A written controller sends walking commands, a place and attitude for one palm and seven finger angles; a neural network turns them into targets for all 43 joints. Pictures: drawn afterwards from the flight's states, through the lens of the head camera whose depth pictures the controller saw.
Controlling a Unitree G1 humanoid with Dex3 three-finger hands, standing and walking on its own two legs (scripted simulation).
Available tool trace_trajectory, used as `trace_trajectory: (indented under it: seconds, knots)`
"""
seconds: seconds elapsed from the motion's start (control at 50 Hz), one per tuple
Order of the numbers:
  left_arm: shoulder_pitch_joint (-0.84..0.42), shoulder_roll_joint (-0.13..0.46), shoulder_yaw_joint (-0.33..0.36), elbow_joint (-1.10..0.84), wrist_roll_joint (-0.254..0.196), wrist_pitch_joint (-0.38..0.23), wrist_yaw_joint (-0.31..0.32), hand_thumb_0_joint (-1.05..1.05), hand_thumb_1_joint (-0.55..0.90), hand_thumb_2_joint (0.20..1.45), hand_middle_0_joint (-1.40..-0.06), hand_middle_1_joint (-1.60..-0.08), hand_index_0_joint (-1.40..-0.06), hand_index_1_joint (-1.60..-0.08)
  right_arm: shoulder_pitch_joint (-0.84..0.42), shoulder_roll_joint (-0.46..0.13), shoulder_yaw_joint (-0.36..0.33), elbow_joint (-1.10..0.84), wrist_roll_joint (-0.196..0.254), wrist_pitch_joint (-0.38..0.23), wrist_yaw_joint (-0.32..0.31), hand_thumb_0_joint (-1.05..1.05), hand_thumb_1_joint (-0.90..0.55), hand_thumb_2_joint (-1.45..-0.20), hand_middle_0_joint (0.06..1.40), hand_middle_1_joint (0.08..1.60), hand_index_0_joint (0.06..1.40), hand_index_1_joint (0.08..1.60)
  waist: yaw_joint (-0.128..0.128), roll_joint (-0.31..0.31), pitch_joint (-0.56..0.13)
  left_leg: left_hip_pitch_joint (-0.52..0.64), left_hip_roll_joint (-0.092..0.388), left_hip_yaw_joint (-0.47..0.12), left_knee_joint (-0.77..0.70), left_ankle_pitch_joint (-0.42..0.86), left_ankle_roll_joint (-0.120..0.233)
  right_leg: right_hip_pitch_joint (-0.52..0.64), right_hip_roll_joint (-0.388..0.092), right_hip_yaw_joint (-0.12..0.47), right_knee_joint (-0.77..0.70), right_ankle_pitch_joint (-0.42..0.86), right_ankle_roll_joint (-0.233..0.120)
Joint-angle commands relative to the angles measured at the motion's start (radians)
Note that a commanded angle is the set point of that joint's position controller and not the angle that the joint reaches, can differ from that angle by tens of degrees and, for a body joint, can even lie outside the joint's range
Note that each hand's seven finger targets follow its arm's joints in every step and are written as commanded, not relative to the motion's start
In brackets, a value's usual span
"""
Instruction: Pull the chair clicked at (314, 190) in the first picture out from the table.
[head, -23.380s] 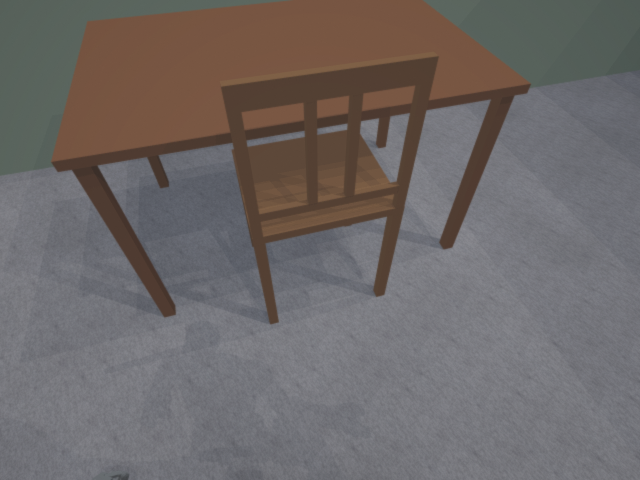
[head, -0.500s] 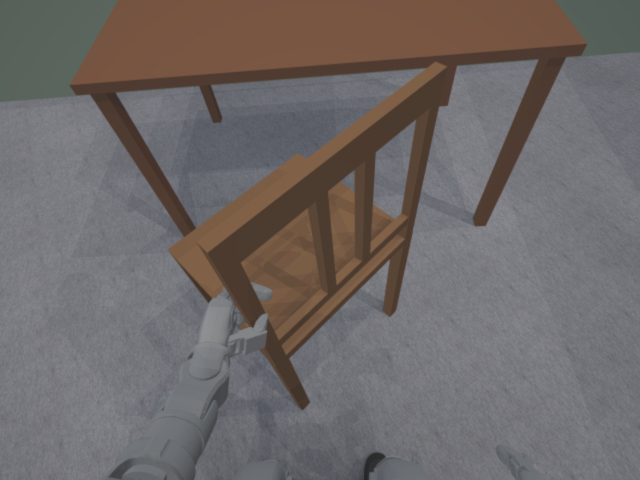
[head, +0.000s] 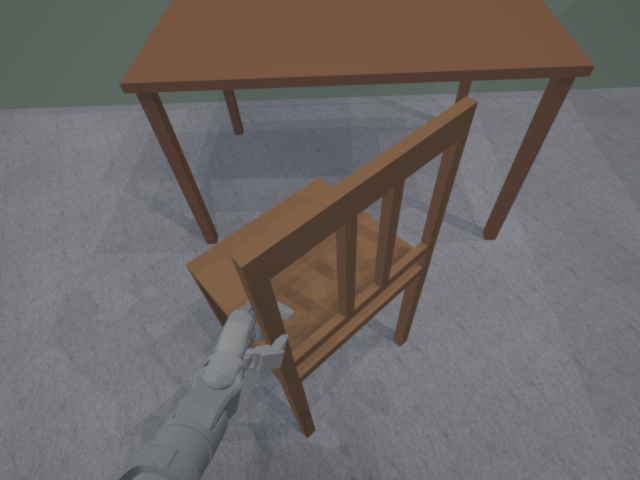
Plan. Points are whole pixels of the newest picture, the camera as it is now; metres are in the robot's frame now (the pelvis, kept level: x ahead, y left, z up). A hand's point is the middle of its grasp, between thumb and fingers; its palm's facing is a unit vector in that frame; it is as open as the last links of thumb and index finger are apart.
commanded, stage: stop walking, hand still on the chair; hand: left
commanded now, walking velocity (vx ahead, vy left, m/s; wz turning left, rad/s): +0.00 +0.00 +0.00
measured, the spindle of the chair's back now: (346, 271) +0.44 -0.04 -0.07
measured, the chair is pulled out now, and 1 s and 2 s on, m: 0.49 0.49 0.49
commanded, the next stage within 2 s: open the thumb and straighten the fingers in 0.56 s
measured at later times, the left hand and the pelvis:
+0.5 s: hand (275, 350) +0.30 +0.07 -0.06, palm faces -0.20 -0.96 -0.19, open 6.0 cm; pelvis +0.00 +0.01 +0.00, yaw -1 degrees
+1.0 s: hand (262, 341) +0.32 +0.09 -0.06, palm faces -0.20 -0.96 -0.18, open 10.8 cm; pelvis -0.01 +0.02 -0.01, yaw +2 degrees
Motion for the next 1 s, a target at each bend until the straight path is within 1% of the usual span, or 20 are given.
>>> trace_trajectory:
  seconds: [0.0,0.04,0.08,0.2,0.28,0.3,0.4,0.58,0.62,0.64,0.66,0.68,0.7,0.72,0.74,0.78,0.82,0.86,0.88,0.98]
  knots:
    - [-0.254,0.084,0.055,-0.163,-0.013,-0.074,0.007,0.0,0.9,0.9,-0.5,-1.45,-0.5,-1.45,-0.048,-0.147,-0.05,-0.119,-0.014,-0.054,-0.027,0.0,-0.9,-0.9,0.2,0.3,0.2,0.3,0.032,-0.077,-0.243,-0.021,0.067,-0.059,-0.124,0.303,0.054,0.178,-0.101,0.116,-0.07,0.169,-0.017]
    - [-0.243,0.077,0.054,-0.144,-0.009,-0.08,0.011,0.0,0.9,0.9,-0.5,-1.45,-0.5,-1.45,-0.047,-0.145,-0.051,-0.122,-0.014,-0.051,-0.026,0.0,-0.9,-0.9,0.2,0.3,0.2,0.3,0.039,-0.089,-0.253,-0.034,0.089,-0.075,-0.112,0.351,0.059,0.209,-0.092,0.106,-0.059,0.224,-0.009]
    - [-0.245,0.072,0.05,-0.135,-0.014,-0.082,0.012,0.0,0.9,0.9,-0.5,-1.45,-0.5,-1.45,-0.047,-0.143,-0.054,-0.126,-0.008,-0.047,-0.026,0.0,-0.9,-0.9,0.2,0.3,0.2,0.3,0.037,-0.15,-0.274,-0.033,0.077,-0.062,-0.089,0.331,0.05,0.237,-0.113,0.132,-0.076,0.27,-0.018]
    - [-0.277,0.07,0.042,-0.149,-0.022,-0.084,0.015,0.0,0.9,0.9,-0.5,-1.45,-0.5,-1.45,-0.061,-0.142,-0.054,-0.133,-0.002,-0.042,-0.034,0.0,-0.9,-0.9,0.2,0.3,0.2,0.3,0.034,-0.092,-0.267,-0.019,0.072,-0.058,-0.112,0.294,0.043,0.208,-0.126,0.142,-0.08,0.267,-0.024]
    - [-0.275,0.059,0.038,-0.137,-0.024,-0.08,0.019,0.0,0.9,0.9,-0.5,-1.45,-0.5,-1.45,-0.066,-0.139,-0.053,-0.142,-0.001,-0.033,-0.036,0.0,-0.9,-0.9,0.2,0.3,0.2,0.3,0.038,-0.119,-0.273,-0.02,0.073,-0.054,-0.113,0.262,0.046,0.205,-0.127,0.154,-0.092,0.237,-0.021]
    - [-0.274,0.069,0.043,-0.135,-0.024,-0.079,0.02,0.0,0.9,0.9,-0.5,-1.45,-0.5,-1.45,-0.066,-0.144,-0.054,-0.141,0.0,-0.034,-0.038,0.0,-0.9,-0.9,0.2,0.3,0.2,0.3,0.037,-0.101,-0.265,-0.029,0.071,-0.057,-0.119,0.264,0.044,0.205,-0.126,0.146,-0.092,0.236,-0.021]
    - [-0.276,0.072,0.043,-0.151,-0.021,-0.077,0.019,0.0,0.9,0.9,-0.5,-1.45,-0.5,-1.45,-0.073,-0.141,-0.054,-0.15,-0.002,-0.029,-0.04,0.0,-0.9,-0.9,0.2,0.3,0.2,0.3,0.037,-0.106,-0.291,-0.013,0.076,-0.055,-0.107,0.32,0.042,0.222,-0.129,0.143,-0.075,0.326,-0.021]
    - [-0.273,0.062,0.034,-0.137,-0.022,-0.071,0.017,0.0,0.9,0.9,-0.5,-1.45,-0.5,-1.45,-0.075,-0.135,-0.048,-0.148,-0.002,-0.009,-0.043,0.0,-0.9,-0.9,0.2,0.3,0.2,0.3,0.035,-0.139,-0.296,-0.013,0.07,-0.052,-0.102,0.294,0.041,0.221,-0.14,0.159,-0.084,0.325,-0.026]
    - [-0.266,0.073,0.041,-0.128,-0.021,-0.07,0.019,0.0,0.9,0.9,-0.5,-1.45,-0.5,-1.45,-0.075,-0.137,-0.047,-0.145,-0.002,-0.008,-0.045,0.0,-0.9,-0.9,0.2,0.3,0.2,0.3,0.037,-0.127,-0.293,-0.019,0.071,-0.054,-0.106,0.298,0.042,0.222,-0.137,0.155,-0.083,0.322,-0.023]
    - [-0.316,0.138,0.091,-0.253,-0.018,-0.083,0.025,0.0,0.9,0.9,-0.5,-1.45,-0.5,-1.45,-0.084,-0.139,-0.052,-0.159,-0.003,-0.01,-0.044,0.0,-0.9,-0.9,0.2,0.3,0.2,0.3,0.042,-0.145,-0.308,-0.012,0.071,-0.058,-0.101,0.318,0.042,0.244,-0.14,0.161,-0.08,0.359,-0.025]
    - [-0.183,0.015,0.0,-0.084,-0.033,-0.045,0.007,0.0,0.779,0.842,-0.5,-1.45,-0.5,-1.45,-0.05,-0.173,-0.048,-0.118,0.031,-0.024,-0.003,0.0,-0.9,-0.9,0.2,0.3,0.2,0.3,-0.037,-0.293,-0.312,-0.216,0.001,-0.023,-0.083,0.275,0.056,0.206,-0.077,0.02,-0.036,0.315,0.009]
    - [-0.217,0.039,0.026,-0.148,-0.029,-0.057,0.001,0.0,0.658,0.783,-0.5,-1.45,-0.5,-1.45,-0.054,-0.182,-0.051,-0.127,0.029,-0.04,0.016,0.0,-0.9,-0.9,0.2,0.3,0.2,0.3,-0.012,-0.32,-0.312,-0.268,-0.004,-0.012,-0.05,0.275,0.06,0.191,-0.072,0.023,-0.013,0.32,0.005]
    - [-0.207,0.077,0.047,-0.15,-0.019,-0.064,0.006,0.0,0.538,0.725,-0.5,-1.45,-0.5,-1.45,-0.054,-0.177,-0.056,-0.127,0.028,-0.051,0.03,0.0,-0.9,-0.9,0.2,0.3,0.2,0.3,-0.015,-0.247,-0.302,-0.292,-0.015,-0.013,-0.036,0.251,0.06,0.177,-0.081,0.034,-0.004,0.299,0.008]
    - [-0.247,0.102,0.061,-0.232,-0.016,-0.073,0.008,0.0,0.417,0.667,-0.5,-1.45,-0.5,-1.45,-0.045,-0.181,-0.059,-0.127,0.023,-0.065,0.046,0.0,-0.9,-0.9,0.2,0.3,0.2,0.3,-0.014,-0.183,-0.351,-0.285,-0.027,-0.013,-0.032,0.236,0.057,0.166,-0.078,0.042,0.001,0.28,0.009]
    - [-0.267,0.078,0.03,-0.265,-0.004,-0.072,0.004,0.0,0.296,0.608,-0.5,-1.45,-0.5,-1.45,-0.042,-0.173,-0.06,-0.132,0.017,-0.077,0.057,0.0,-0.9,-0.9,0.2,0.3,0.2,0.3,-0.013,-0.094,-0.378,-0.275,-0.032,-0.01,-0.023,0.244,0.053,0.142,-0.077,0.038,0.017,0.277,0.006]
    - [-0.272,0.065,0.009,-0.286,0.013,-0.059,-0.005,0.0,0.054,0.492,-0.5,-1.45,-0.5,-1.45,-0.021,-0.173,-0.064,-0.131,0.012,-0.09,0.076,0.0,-0.9,-0.9,0.2,0.3,0.2,0.3,-0.017,-0.029,-0.401,-0.262,-0.035,-0.015,0.003,0.286,0.048,0.097,-0.066,0.025,0.046,0.284,0.002]
    - [-0.277,0.051,-0.003,-0.264,0.013,-0.031,-0.013,0.0,-0.188,0.375,-0.5,-1.45,-0.5,-1.45,-0.011,-0.182,-0.064,-0.136,0.014,-0.094,0.087,0.0,-0.9,-0.9,0.2,0.3,0.2,0.3,-0.03,-0.081,-0.384,-0.303,-0.037,-0.025,0.018,0.252,0.049,0.064,-0.056,0.016,0.059,0.242,0.005]
    - [-0.3,0.059,0.01,-0.277,0.007,-0.01,-0.02,0.0,-0.429,0.258,-0.475,-1.378,-0.475,-1.378,-0.006,-0.188,-0.069,-0.146,0.013,-0.098,0.091,0.0,-0.9,-0.9,0.2,0.3,0.2,0.3,-0.023,-0.058,-0.408,-0.32,-0.04,-0.03,0.03,0.228,0.046,0.042,-0.052,0.011,0.082,0.206,0.005]
    - [-0.3,0.154,0.105,-0.255,0.004,0.003,-0.019,0.0,-0.55,0.2,-0.45,-1.305,-0.45,-1.305,-0.004,-0.199,-0.069,-0.147,0.014,-0.095,0.088,0.0,-0.9,-0.9,0.2,0.3,0.2,0.3,-0.011,-0.07,-0.408,-0.349,-0.043,-0.028,0.038,0.209,0.049,0.046,-0.051,0.017,0.091,0.195,0.008]
    - [-0.246,0.077,0.052,-0.338,-0.023,0.029,-0.059,0.0,-0.55,0.2,-0.325,-0.942,-0.325,-0.942,0.003,-0.198,-0.074,-0.186,0.013,-0.113,0.088,0.0,-0.9,-0.9,0.2,0.3,0.2,0.3,-0.013,-0.116,-0.454,-0.371,-0.043,-0.032,0.063,0.245,0.046,0.057,-0.044,0.009,0.121,0.232,0.009]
